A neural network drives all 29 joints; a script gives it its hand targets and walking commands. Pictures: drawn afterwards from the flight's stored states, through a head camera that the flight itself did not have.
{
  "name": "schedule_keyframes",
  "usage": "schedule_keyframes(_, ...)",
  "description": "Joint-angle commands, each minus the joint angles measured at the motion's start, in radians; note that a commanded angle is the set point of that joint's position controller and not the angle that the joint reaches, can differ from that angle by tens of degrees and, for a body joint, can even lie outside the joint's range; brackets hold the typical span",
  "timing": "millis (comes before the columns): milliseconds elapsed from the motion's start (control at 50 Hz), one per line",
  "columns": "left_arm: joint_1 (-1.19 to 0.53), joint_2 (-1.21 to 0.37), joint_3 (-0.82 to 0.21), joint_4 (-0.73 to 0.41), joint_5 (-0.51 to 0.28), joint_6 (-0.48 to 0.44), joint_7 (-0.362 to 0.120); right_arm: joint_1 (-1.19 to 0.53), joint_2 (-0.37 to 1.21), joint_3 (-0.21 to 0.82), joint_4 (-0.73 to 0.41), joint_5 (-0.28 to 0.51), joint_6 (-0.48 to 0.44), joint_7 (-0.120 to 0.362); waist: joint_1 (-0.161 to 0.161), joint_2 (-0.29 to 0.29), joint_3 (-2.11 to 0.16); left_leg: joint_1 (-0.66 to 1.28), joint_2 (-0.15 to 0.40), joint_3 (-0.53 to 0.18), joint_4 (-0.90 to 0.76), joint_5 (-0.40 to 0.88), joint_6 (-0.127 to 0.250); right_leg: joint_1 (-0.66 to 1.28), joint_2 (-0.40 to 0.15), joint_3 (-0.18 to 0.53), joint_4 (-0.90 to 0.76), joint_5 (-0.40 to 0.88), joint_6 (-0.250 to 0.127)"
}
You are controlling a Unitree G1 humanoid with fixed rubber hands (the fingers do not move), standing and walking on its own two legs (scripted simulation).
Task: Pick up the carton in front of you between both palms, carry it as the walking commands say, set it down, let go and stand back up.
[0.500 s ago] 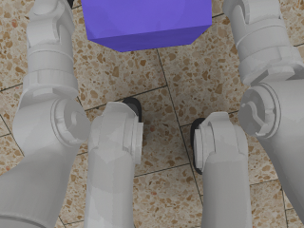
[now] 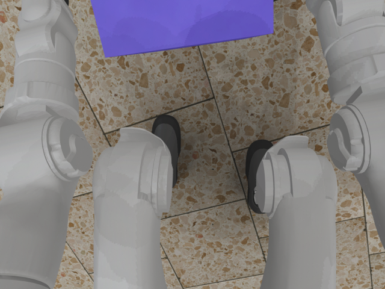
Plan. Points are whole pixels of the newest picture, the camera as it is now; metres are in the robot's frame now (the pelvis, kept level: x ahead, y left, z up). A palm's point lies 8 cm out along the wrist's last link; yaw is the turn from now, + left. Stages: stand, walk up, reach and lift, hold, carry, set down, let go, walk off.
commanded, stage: set down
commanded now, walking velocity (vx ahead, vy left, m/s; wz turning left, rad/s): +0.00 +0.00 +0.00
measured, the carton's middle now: out of the picture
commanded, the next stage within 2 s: let go in 1.10 s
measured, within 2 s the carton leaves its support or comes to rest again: neither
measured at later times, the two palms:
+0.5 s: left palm out of the picture +0.52 +0.29 -0.04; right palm out of the picture +0.59 -0.08 -0.04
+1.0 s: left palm out of the picture +0.51 +0.30 +0.11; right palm out of the picture +0.59 -0.09 +0.11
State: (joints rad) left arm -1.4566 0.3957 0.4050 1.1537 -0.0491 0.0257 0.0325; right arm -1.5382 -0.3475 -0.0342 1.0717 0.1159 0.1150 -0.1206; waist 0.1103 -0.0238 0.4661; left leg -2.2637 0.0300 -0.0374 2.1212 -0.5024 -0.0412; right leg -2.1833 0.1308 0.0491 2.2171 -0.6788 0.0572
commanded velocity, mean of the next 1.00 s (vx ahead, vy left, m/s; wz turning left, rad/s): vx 0.00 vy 0.00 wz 0.00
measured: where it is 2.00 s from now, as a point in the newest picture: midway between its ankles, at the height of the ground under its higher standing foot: (212, 176)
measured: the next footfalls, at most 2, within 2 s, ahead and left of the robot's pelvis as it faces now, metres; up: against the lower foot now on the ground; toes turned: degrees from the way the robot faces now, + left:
none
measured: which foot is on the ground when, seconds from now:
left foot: down 0.00-1.00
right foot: down 0.00-1.00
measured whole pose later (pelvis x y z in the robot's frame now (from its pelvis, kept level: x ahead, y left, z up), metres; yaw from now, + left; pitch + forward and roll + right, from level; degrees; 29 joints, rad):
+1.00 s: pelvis +0.03 +0.01 +0.20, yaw +1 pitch +48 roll -2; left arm -1.16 0.30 0.38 0.81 -0.04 0.21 0.00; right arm -1.27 -0.28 -0.20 0.88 0.01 0.24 -0.08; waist 0.11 -0.05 -0.04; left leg -1.86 -0.01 -0.05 1.39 -0.36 -0.02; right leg -1.78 0.07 0.05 1.45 -0.50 0.04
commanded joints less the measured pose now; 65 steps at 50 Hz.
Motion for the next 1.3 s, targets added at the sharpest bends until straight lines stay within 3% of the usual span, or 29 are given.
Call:
schedule_keyframes(0, -0.283, 0.198, -0.077, -0.128, -0.102, -0.030, 0.007, -0.348, -0.077, 0.065, -0.164, 0.079, -0.025, -0.004, 0.114, -0.120, -1.347, 0.704, -0.017, 0.083, -0.059, 0.517, 0.010, 0.512, -0.058, -0.058, -0.168, 0.471, 0.010)
schedule_keyframes(80, -0.268, 0.203, -0.125, -0.131, -0.155, 0.000, 0.009, -0.333, -0.109, 0.060, -0.175, 0.096, -0.001, -0.006, 0.100, -0.102, -1.420, 0.817, -0.018, 0.088, -0.084, 0.483, 0.014, 0.490, -0.052, -0.099, -0.186, 0.368, 0.004)
schedule_keyframes(200, -0.255, 0.194, -0.144, -0.238, -0.144, 0.062, 0.043, -0.303, -0.131, 0.005, -0.229, 0.077, 0.041, -0.022, 0.081, -0.030, -1.591, 1.035, -0.047, 0.104, -0.161, 0.450, 0.017, 0.457, -0.023, -0.148, -0.265, 0.254, -0.010)
schedule_keyframes(340, -0.188, 0.089, -0.112, -0.245, -0.062, 0.108, 0.045, -0.202, -0.105, -0.112, -0.124, -0.016, 0.070, -0.006, 0.035, 0.019, -1.372, 0.892, -0.057, 0.105, -0.290, 0.323, 0.003, 0.329, -0.019, -0.145, -0.395, 0.154, -0.025)
schedule_keyframes(460, -0.146, 0.060, -0.079, -0.274, -0.025, 0.110, 0.032, -0.171, -0.084, -0.154, -0.123, -0.067, 0.066, 0.009, 0.034, 0.014, -1.404, 0.882, -0.064, 0.118, -0.376, 0.337, -0.007, 0.375, -0.012, -0.145, -0.483, 0.186, -0.024)
schedule_keyframes(600, -0.078, 0.089, -0.043, -0.372, -0.017, 0.144, 0.017, -0.151, -0.065, -0.134, -0.248, -0.064, 0.096, 0.008, 0.064, -0.043, -1.595, 0.976, -0.083, 0.138, -0.484, 0.438, -0.005, 0.568, 0.003, -0.144, -0.586, 0.290, -0.012)
schedule_keyframes(740, 0.004, 0.084, -0.037, -0.457, -0.024, 0.177, -0.009, -0.087, -0.054, -0.137, -0.343, -0.073, 0.127, 0.012, 0.058, -0.072, -1.678, 1.078, -0.096, 0.137, -0.602, 0.549, -0.001, 0.711, 0.010, -0.135, -0.705, 0.401, -0.006)
schedule_keyframes(960, 0.083, 0.037, -0.017, -0.451, 0.016, 0.163, -0.037, 0.019, -0.029, -0.185, -0.295, -0.113, 0.106, 0.045, 0.043, -0.029, -1.572, 1.243, -0.090, 0.119, -0.828, 0.595, -0.008, 0.771, -0.002, -0.114, -0.944, 0.435, -0.003)
schedule_keyframes(1100, 0.125, 0.001, 0.010, -0.420, 0.069, 0.141, -0.052, 0.065, -0.001, -0.215, -0.263, -0.150, 0.086, 0.069, 0.039, -0.033, -1.499, 1.315, -0.085, 0.109, -0.974, 0.581, -0.006, 0.860, -0.016, -0.099, -1.092, 0.448, 0.002)
schedule_keyframes(1180, 0.231, -0.010, 0.015, -0.435, 0.118, 0.133, -0.077, 0.186, 0.045, -0.245, -0.294, -0.206, 0.084, 0.057, 0.026, -0.041, -1.544, 1.395, -0.088, 0.110, -1.042, 0.626, 0.003, 0.985, -0.017, -0.093, -1.170, 0.526, 0.009)
schedule_keyframes(1280, 0.454, -0.009, -0.028, -0.537, 0.170, 0.126, -0.124, 0.433, 0.128, -0.256, -0.441, -0.260, 0.079, 0.020, 0.015, -0.019, -1.581, 1.573, -0.090, 0.100, -1.118, 0.722, 0.022, 1.115, -0.014, -0.090, -1.265, 0.625, 0.012)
